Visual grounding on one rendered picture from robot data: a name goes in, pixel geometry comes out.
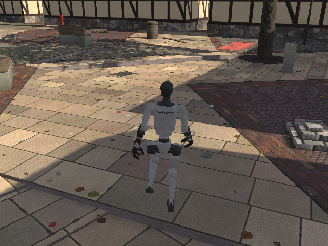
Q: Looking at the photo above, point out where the left robot shin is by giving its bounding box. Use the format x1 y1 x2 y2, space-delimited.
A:
148 155 157 188

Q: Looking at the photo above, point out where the robot right upper arm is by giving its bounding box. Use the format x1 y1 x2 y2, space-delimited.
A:
176 104 189 133

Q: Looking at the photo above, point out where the robot left hand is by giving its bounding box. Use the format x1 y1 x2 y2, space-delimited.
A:
132 146 144 160

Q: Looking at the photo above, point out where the robot right hand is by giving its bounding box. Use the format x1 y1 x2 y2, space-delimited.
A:
181 138 193 147

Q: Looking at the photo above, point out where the left robot forearm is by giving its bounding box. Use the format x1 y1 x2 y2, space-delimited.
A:
133 124 145 148

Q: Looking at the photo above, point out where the right robot forearm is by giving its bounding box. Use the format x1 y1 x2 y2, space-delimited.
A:
184 126 192 141

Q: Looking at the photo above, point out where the robot left upper arm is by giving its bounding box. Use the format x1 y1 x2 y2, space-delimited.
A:
140 103 155 131

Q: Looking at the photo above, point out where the robot left foot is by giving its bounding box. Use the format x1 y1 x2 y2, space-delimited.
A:
145 186 154 194

